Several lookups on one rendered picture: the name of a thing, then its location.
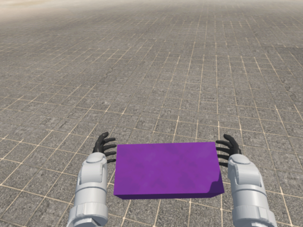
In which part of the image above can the robot left hand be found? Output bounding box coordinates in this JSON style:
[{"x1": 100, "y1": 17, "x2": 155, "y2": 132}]
[{"x1": 92, "y1": 132, "x2": 116, "y2": 164}]

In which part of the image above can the carton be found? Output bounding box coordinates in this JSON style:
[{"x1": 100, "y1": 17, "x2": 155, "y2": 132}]
[{"x1": 114, "y1": 142, "x2": 224, "y2": 200}]

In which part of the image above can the left robot forearm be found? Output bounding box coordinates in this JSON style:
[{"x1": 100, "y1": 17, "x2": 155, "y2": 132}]
[{"x1": 66, "y1": 152, "x2": 108, "y2": 227}]

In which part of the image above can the robot right hand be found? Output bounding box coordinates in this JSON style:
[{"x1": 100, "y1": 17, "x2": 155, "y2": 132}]
[{"x1": 216, "y1": 134, "x2": 242, "y2": 167}]

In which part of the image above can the right robot forearm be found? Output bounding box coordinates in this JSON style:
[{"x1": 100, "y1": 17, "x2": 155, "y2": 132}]
[{"x1": 228, "y1": 154, "x2": 277, "y2": 227}]

